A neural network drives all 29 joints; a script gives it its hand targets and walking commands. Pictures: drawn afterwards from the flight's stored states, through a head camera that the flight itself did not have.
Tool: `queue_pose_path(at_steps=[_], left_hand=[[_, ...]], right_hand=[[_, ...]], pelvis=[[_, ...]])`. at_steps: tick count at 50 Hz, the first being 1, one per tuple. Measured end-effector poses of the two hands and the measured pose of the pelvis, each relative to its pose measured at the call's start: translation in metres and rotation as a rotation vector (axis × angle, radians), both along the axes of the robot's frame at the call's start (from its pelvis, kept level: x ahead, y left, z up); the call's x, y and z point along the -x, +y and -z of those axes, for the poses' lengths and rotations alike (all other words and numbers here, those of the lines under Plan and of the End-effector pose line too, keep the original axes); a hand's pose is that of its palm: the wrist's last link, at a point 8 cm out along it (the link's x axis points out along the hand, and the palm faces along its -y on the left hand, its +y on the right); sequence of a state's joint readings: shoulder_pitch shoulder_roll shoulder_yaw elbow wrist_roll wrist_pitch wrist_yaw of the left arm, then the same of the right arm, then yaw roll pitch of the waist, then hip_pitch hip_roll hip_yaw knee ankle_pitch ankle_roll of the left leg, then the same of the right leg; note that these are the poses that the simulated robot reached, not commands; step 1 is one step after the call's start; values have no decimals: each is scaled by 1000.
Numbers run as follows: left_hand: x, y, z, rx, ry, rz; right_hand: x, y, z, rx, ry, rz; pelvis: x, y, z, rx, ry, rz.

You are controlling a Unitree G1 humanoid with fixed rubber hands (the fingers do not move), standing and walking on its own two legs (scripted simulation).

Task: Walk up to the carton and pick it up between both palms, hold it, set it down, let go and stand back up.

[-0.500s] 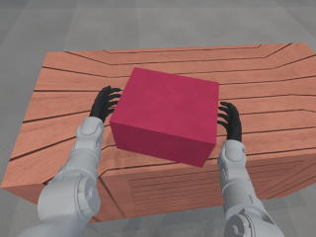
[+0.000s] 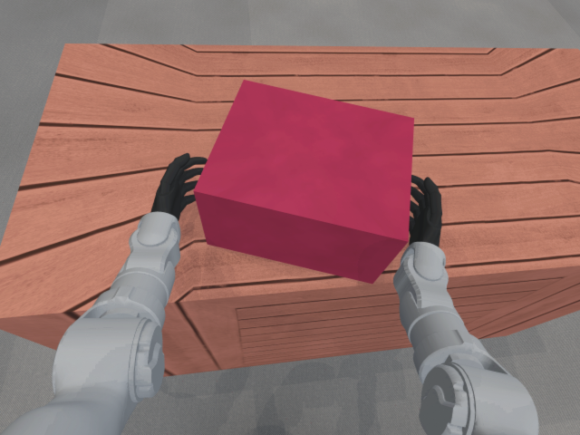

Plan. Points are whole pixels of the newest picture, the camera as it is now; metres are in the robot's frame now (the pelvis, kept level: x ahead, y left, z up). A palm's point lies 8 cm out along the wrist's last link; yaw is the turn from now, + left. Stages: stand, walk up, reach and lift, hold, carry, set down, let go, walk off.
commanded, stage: set down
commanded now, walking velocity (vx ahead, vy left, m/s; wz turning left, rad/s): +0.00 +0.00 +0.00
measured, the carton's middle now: (308, 182) +0.48 -0.03 +0.02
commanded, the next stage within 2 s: none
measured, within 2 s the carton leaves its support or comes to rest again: neither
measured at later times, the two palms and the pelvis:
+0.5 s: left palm (118, 214) +0.41 +0.23 +0.04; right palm (430, 245) +0.36 -0.18 +0.04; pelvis -0.03 +0.01 -0.01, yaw -1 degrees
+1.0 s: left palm (84, 233) +0.36 +0.24 +0.08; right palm (443, 278) +0.31 -0.18 +0.06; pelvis -0.08 +0.02 -0.02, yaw +0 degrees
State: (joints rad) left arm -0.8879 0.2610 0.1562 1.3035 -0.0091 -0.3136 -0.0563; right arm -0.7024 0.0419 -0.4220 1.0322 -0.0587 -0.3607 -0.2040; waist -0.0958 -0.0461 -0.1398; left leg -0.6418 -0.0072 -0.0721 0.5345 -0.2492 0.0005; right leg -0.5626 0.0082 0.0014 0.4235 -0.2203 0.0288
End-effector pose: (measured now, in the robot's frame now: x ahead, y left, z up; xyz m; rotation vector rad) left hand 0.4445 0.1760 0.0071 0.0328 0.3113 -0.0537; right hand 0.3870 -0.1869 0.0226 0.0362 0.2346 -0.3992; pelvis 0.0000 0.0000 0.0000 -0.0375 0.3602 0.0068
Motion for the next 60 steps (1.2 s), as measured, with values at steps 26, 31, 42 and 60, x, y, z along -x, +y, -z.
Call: queue_pose_path(at_steps=[26, 31, 42, 60], left_hand=[[34, 54, -34, -39, -34, -46], [42, 53, -48, -32, -77, -42], [68, 67, -59, -32, -85, -63], [108, 68, -66, -32, -68, -8]], right_hand=[[29, 6, -22, -37, 31, -20], [40, 7, -26, -50, 25, -17], [67, 11, -29, -48, 56, -15], [107, 6, -44, -33, 34, 6]], pelvis=[[36, 14, 15, 23, -24, 3], [46, 14, 16, 24, -44, 3], [69, 16, 17, 26, -82, 2], [81, 18, 10, 27, -250, -7]])
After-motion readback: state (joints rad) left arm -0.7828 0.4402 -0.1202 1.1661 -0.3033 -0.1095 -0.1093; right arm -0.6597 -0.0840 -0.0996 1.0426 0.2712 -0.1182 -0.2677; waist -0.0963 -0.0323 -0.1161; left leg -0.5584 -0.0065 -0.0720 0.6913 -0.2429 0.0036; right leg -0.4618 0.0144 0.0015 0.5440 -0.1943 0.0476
